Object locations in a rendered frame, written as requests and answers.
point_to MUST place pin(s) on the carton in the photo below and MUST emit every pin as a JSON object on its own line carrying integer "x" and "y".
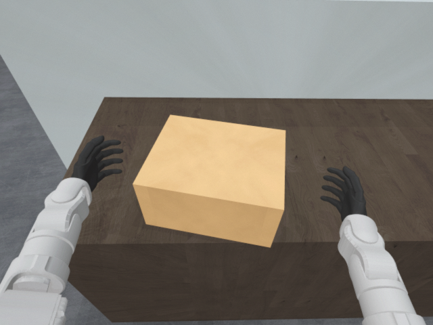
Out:
{"x": 214, "y": 178}

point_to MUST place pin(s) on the left robot hand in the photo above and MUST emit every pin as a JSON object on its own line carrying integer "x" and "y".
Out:
{"x": 90, "y": 161}

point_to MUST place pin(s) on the pedestal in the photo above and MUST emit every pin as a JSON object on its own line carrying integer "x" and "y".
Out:
{"x": 135, "y": 272}

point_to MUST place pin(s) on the robot left forearm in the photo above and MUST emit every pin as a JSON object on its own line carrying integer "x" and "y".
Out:
{"x": 42, "y": 265}

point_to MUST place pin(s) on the left robot upper arm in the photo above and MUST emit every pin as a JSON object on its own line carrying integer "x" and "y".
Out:
{"x": 20, "y": 307}

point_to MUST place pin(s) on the robot right forearm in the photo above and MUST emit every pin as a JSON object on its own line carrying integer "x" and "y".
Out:
{"x": 382, "y": 295}

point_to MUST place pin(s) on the right robot hand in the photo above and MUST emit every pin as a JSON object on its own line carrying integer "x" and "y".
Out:
{"x": 352, "y": 200}

